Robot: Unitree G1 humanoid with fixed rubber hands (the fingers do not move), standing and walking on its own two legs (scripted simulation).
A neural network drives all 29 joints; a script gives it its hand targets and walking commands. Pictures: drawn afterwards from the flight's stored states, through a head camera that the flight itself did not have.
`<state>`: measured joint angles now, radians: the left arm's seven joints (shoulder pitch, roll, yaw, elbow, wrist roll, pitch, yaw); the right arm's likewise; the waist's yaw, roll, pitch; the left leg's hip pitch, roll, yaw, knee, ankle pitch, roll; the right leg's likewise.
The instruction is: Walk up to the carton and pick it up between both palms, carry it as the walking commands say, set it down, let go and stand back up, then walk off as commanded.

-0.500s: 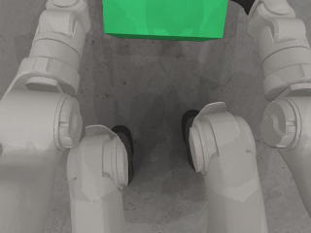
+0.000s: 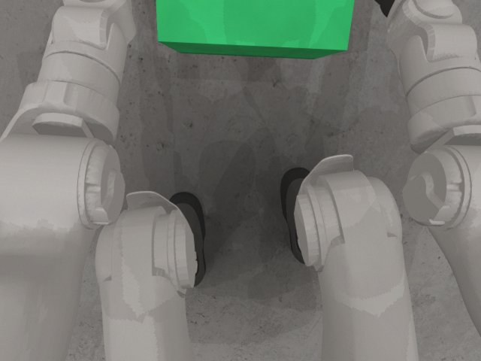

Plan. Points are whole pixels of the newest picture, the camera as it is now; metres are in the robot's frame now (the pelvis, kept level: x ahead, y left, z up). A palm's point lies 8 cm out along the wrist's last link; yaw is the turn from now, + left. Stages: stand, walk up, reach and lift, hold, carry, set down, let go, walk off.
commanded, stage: set down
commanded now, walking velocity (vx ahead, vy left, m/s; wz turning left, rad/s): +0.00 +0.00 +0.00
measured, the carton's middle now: out of the picture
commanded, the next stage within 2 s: none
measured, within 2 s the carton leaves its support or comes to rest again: neither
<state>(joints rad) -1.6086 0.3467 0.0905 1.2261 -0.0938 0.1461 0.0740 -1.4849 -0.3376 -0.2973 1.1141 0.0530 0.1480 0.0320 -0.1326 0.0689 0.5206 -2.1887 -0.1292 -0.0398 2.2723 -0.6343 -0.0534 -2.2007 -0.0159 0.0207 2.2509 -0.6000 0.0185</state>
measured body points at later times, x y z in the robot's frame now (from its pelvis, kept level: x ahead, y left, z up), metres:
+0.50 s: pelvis +0.00 +0.00 +0.00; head +0.38 -0.04 +0.22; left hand +0.58 +0.09 -0.20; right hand +0.52 -0.30 -0.19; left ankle +0.10 +0.12 -0.32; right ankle +0.11 -0.13 -0.32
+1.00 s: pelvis -0.01 +0.00 +0.02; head +0.37 -0.05 +0.24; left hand +0.60 +0.09 -0.14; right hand +0.53 -0.31 -0.14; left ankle +0.10 +0.12 -0.32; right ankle +0.11 -0.12 -0.32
